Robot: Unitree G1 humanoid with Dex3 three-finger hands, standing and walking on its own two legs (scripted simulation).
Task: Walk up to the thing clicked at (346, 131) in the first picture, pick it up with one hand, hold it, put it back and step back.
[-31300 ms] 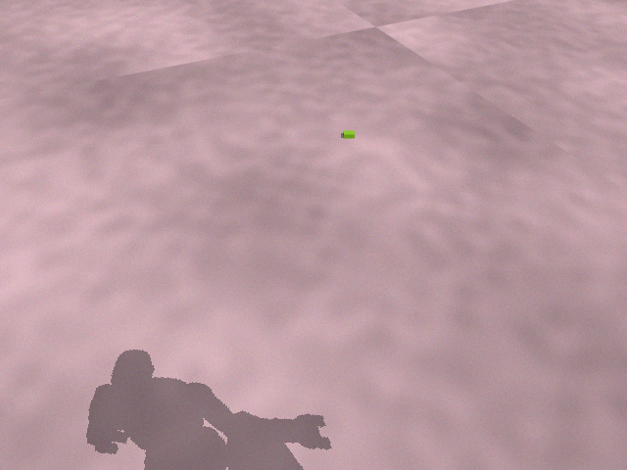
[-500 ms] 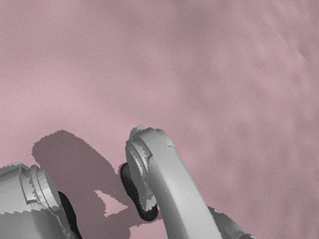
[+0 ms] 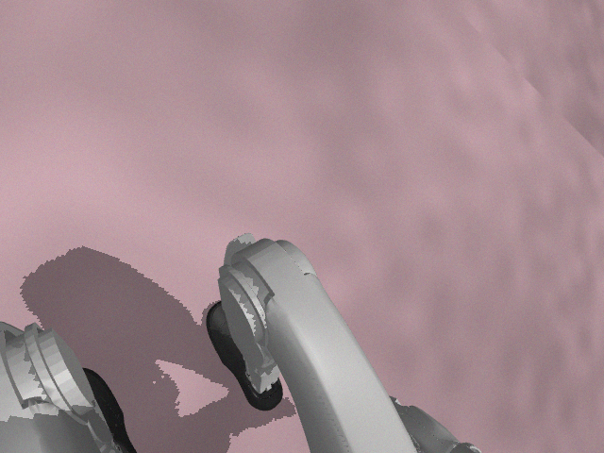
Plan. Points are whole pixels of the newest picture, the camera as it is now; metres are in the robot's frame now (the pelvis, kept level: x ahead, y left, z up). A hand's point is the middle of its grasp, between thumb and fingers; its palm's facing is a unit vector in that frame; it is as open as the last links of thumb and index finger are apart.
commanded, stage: rest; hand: left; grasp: from above
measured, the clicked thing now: out of the picture +0.56 +0.43 -0.30
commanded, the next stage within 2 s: open in 0.70 s
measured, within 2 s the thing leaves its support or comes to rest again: neither
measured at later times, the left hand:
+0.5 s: hand out of the picture +0.46 +0.33 -0.25, palm faces -0.33 -0.28 -0.90, open 3.3 cm
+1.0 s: hand out of the picture +0.46 +0.33 -0.25, palm faces -0.35 -0.27 -0.90, open 5.1 cm
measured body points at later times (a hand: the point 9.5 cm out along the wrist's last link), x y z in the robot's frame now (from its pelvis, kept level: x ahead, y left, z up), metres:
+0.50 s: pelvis +0.00 +0.00 +0.01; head +0.29 +0.13 +0.32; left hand +0.47 +0.34 -0.20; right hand +0.02 -0.23 -0.04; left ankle +0.07 +0.13 -0.28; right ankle +0.10 -0.10 -0.28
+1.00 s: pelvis -0.01 +0.00 +0.01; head +0.29 +0.13 +0.32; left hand +0.47 +0.34 -0.20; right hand +0.02 -0.23 -0.04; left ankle +0.07 +0.13 -0.28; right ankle +0.10 -0.10 -0.28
